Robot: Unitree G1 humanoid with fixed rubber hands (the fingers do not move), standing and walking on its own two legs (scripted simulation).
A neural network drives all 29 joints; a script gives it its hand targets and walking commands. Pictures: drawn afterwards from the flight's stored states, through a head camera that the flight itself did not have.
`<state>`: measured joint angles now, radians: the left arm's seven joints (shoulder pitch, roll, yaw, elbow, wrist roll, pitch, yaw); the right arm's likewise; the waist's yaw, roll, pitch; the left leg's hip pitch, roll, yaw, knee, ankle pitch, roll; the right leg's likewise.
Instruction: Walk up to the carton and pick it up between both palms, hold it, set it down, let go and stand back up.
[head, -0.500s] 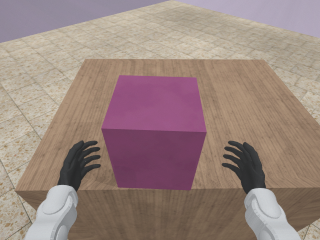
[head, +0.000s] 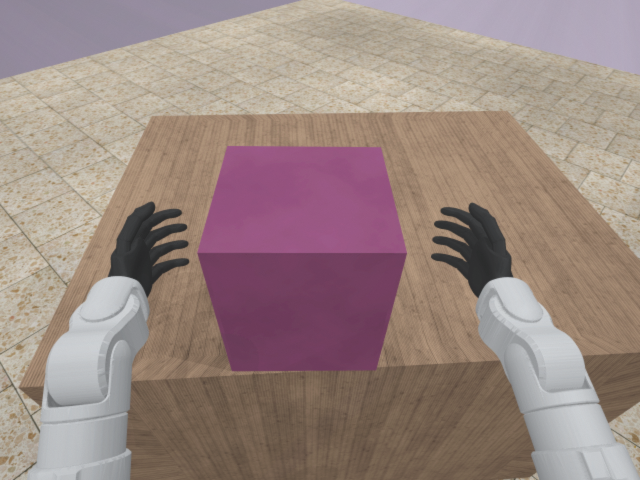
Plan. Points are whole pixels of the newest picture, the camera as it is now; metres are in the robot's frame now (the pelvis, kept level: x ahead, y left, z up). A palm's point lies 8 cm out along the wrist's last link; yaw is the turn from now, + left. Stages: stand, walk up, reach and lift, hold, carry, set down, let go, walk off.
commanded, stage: reach and lift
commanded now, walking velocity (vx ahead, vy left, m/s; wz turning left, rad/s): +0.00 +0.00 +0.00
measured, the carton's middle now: (304, 262) +0.41 +0.03 +0.07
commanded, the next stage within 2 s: none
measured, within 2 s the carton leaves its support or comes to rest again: neither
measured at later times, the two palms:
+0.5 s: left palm (138, 193) +0.39 +0.22 +0.20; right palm (493, 195) +0.39 -0.19 +0.20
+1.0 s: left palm (143, 165) +0.43 +0.22 +0.22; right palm (468, 162) +0.43 -0.17 +0.22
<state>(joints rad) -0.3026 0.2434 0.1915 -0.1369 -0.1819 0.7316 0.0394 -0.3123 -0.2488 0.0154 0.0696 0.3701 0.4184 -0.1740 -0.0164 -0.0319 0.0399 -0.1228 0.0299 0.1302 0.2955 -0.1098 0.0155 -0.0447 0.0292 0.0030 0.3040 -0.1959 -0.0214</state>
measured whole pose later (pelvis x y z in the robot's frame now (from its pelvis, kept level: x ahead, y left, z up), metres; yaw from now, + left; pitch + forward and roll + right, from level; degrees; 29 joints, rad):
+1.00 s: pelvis +0.00 -0.01 +0.00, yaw +2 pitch +3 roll -1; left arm -0.97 0.39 0.12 0.74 -0.16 0.51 0.03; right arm -1.02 -0.29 0.07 0.88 0.45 0.37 -0.15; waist -0.05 -0.04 -0.07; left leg -0.25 0.04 0.09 0.30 -0.09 0.00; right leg -0.15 0.05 -0.03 0.27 -0.17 -0.03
